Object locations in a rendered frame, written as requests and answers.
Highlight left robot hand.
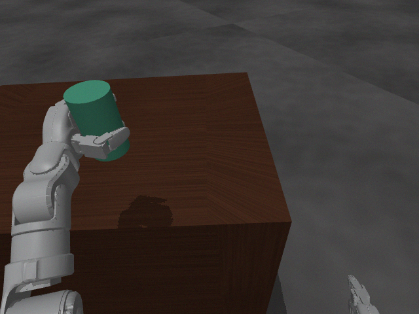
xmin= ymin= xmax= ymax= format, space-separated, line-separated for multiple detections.
xmin=43 ymin=93 xmax=130 ymax=159

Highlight right robot hand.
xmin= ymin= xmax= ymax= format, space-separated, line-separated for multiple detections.
xmin=348 ymin=275 xmax=380 ymax=314

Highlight can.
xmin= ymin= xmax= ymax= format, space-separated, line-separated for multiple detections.
xmin=64 ymin=80 xmax=130 ymax=162

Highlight left robot arm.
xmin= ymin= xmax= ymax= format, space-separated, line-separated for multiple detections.
xmin=0 ymin=142 xmax=84 ymax=314

